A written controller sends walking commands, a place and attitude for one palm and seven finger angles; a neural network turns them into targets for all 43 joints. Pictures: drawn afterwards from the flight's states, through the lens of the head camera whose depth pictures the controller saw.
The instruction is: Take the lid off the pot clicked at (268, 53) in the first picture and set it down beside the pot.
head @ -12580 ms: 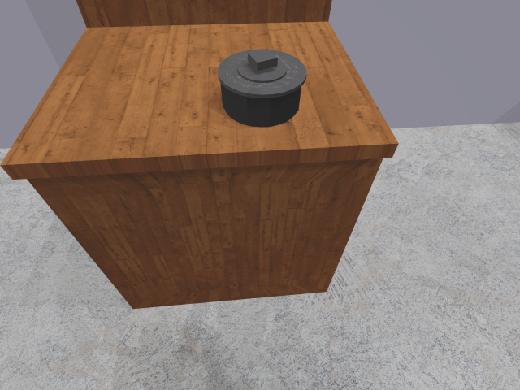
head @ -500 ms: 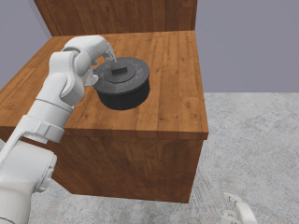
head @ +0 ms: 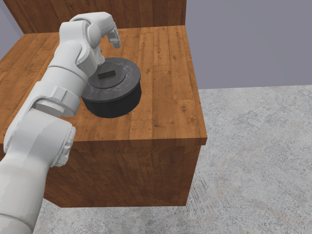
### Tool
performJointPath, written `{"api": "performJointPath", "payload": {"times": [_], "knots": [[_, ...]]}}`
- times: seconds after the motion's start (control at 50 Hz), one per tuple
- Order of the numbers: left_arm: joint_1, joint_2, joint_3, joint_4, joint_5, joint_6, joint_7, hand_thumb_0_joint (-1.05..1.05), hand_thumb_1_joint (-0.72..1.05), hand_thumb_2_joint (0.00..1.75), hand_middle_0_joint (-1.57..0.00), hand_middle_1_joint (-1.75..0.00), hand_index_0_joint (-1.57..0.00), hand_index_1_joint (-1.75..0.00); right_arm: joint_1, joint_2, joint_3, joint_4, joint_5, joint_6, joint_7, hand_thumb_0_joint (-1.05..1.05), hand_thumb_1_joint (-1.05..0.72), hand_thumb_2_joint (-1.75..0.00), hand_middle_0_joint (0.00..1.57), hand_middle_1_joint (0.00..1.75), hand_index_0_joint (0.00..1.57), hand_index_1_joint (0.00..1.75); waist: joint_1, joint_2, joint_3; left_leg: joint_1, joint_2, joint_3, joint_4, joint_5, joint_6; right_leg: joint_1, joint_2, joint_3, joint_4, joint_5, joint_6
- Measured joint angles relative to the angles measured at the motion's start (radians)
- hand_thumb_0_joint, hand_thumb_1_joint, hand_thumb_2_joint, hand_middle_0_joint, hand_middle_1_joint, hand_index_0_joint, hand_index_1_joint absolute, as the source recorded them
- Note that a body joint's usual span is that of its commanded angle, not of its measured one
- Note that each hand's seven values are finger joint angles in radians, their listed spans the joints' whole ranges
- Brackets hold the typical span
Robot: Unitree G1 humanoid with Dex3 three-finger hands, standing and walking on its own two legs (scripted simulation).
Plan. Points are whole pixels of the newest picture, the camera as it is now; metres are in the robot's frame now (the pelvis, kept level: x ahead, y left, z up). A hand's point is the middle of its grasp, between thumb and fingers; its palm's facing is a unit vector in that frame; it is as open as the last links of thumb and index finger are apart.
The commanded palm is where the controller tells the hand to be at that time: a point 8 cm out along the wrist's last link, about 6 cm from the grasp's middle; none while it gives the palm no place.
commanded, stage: move the open hand above the knob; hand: left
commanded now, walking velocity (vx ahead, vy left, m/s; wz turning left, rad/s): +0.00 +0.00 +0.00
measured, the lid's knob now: (105, 70) +0.51 +0.13 +0.16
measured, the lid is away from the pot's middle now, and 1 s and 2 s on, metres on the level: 0.00 0.00 0.00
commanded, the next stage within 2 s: lower the open fingers around the knob in 0.74 s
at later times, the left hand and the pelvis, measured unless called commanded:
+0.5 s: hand (93, 53) +0.47 +0.13 +0.23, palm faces -0.24 -0.04 -0.97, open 9.8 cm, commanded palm +0.46 +0.13 +0.29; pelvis +0.00 +0.00 +0.00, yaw +0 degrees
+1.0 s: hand (100, 53) +0.49 +0.12 +0.22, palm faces -0.29 -0.06 -0.96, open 9.8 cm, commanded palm +0.47 +0.12 +0.28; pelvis +0.00 +0.00 +0.00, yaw -1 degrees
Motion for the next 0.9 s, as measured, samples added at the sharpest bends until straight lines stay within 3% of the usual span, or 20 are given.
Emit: {"api": "performJointPath", "payload": {"times": [0.14, 0.32, 0.58, 0.9], "knots": [[-0.002, -0.007, 0.046, 0.046, 0.012, -0.015, 0.017, 0.00, -0.37, 1.74, -0.90, -0.08, -0.91, -0.08, 0.031, 0.000, -0.002, 0.006, -0.005, 0.005, 0.002, 0.01, -0.90, -0.90, 0.20, 0.30, 0.19, 0.30, -0.008, 0.009, -0.018, 0.004, 0.003, 0.019, -0.013, -0.003, 0.002, -0.006, 0.002, 0.019, -0.006, 0.000, 0.002], [0.044, 0.009, 0.062, -0.003, 0.012, -0.014, 0.009, 0.00, -0.37, 1.74, -0.90, -0.08, -0.91, -0.08, 0.025, 0.006, -0.002, -0.005, -0.002, 0.004, -0.001, 0.01, -0.90, -0.90, 0.20, 0.30, 0.19, 0.30, 0.005, 0.012, -0.022, 0.021, 0.007, 0.023, -0.018, -0.004, 0.000, 0.008, 0.006, 0.024, -0.009, 0.000, 0.000], [0.029, 0.005, -0.012, -0.022, -0.001, -0.001, -0.008, 0.00, -0.37, 1.74, -0.90, -0.08, -0.91, -0.08, -0.042, 0.005, 0.003, -0.028, 0.008, -0.001, -0.014, 0.01, -0.90, -0.90, 0.20, 0.30, 0.19, 0.30, 0.023, -0.012, -0.012, 0.013, 0.005, -0.002, 0.000, 0.001, -0.003, 0.013, 0.005, -0.001, 0.000, 0.001, -0.004], [-0.032, -0.015, 0.004, 0.088, 0.004, 0.008, 0.008, 0.00, -0.37, 1.74, -0.90, -0.08, -0.91, -0.08, -0.005, 0.016, 0.019, 0.004, 0.006, 0.007, -0.019, 0.01, -0.90, -0.90, 0.20, 0.30, 0.20, 0.30, 0.001, -0.007, -0.015, -0.002, 0.002, 0.008, -0.002, 0.002, 0.002, -0.007, 0.002, 0.009, 0.001, 0.003, 0.002]]}}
